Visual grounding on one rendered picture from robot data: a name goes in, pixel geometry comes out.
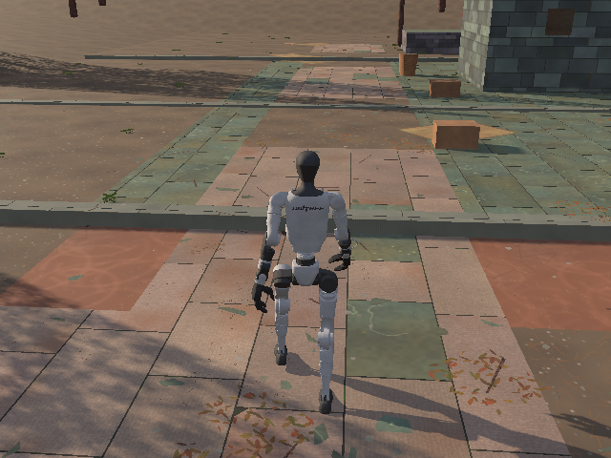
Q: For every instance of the left robot hand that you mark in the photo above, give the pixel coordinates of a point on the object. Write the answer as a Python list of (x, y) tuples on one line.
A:
[(257, 293)]

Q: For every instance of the robot right upper arm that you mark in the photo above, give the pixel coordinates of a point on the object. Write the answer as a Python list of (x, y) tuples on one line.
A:
[(337, 203)]

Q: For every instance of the robot left upper arm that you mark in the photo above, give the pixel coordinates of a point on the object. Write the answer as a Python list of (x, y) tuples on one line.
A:
[(276, 202)]

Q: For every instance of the left robot thigh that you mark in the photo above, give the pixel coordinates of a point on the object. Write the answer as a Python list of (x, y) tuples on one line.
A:
[(282, 278)]

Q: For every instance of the humanoid robot torso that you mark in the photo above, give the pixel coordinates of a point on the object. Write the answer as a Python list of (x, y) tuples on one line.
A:
[(306, 231)]

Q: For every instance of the robot right forearm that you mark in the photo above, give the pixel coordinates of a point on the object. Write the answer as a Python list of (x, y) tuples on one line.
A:
[(345, 247)]

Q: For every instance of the robot left forearm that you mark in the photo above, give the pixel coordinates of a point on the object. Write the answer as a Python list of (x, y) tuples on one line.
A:
[(265, 261)]

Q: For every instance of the right robot hand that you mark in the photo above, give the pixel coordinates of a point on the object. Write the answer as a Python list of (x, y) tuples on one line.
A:
[(343, 266)]

